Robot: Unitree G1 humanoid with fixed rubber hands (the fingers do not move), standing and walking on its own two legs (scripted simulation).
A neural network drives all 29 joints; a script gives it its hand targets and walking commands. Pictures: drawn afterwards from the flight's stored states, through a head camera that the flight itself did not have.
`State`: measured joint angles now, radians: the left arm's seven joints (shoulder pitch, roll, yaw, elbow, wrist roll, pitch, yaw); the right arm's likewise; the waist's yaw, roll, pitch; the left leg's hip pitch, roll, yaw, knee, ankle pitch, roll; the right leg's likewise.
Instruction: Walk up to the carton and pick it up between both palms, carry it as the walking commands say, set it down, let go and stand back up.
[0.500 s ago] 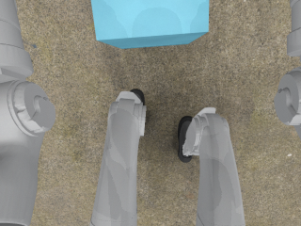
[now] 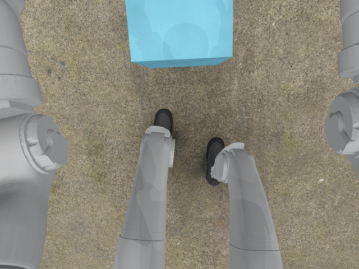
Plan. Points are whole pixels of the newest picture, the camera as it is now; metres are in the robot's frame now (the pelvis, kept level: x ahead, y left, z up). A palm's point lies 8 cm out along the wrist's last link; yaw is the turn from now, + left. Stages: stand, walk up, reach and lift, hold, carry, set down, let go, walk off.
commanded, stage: set down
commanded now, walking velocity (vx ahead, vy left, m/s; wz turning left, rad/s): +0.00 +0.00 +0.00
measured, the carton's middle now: (180, 12) +0.60 +0.12 -0.48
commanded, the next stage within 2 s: let go in 0.06 s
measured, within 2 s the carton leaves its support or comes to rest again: neither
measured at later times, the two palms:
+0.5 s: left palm out of the picture +0.35 +0.31 -0.02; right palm out of the picture +0.43 -0.15 -0.02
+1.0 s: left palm out of the picture +0.23 +0.25 +0.06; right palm out of the picture +0.31 -0.24 +0.05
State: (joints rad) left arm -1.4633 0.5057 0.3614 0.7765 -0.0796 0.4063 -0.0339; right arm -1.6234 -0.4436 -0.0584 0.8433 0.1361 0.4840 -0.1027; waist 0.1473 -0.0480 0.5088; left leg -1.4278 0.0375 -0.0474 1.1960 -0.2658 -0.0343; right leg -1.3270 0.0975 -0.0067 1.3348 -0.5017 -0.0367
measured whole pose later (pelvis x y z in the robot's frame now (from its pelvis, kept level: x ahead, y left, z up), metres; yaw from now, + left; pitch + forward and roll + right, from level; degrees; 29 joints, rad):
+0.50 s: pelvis +0.02 +0.00 +0.06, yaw +2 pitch +16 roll +0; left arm -0.54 0.42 0.18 0.50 -0.08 0.30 -0.14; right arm -0.60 -0.21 -0.08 0.42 0.08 0.38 -0.18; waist 0.09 -0.05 0.29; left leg -1.02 0.02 -0.05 0.96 -0.23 -0.04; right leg -0.92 0.08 -0.01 1.09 -0.46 -0.04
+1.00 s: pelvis +0.08 -0.02 +0.12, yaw +3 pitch +2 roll +2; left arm 0.20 0.32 0.08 0.39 -0.08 0.10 -0.16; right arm 0.03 -0.18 -0.08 0.51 0.03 0.11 -0.03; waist 0.04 -0.05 0.09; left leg -0.46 0.02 -0.05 0.61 -0.20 -0.05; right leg -0.35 0.06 -0.01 0.73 -0.42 -0.06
